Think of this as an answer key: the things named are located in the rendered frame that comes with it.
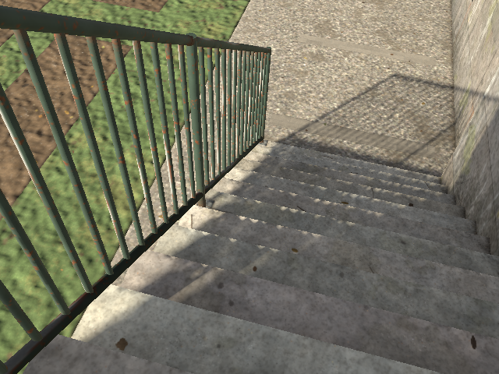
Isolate stairs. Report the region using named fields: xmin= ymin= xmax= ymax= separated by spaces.
xmin=23 ymin=140 xmax=499 ymax=374

